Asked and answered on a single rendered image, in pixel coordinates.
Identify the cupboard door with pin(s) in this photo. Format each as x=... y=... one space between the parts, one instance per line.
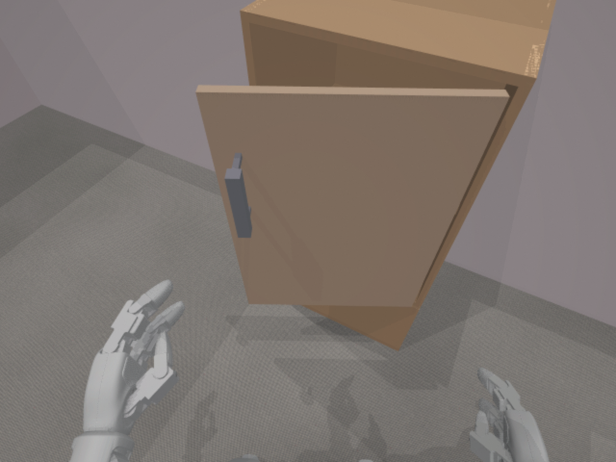
x=352 y=190

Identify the right robot hand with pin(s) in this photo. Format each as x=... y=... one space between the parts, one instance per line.
x=517 y=436

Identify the handle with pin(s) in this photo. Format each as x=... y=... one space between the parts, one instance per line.
x=234 y=181

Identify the robot left forearm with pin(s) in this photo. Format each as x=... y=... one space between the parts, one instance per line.
x=102 y=446

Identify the left robot hand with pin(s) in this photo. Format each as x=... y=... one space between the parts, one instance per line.
x=109 y=403

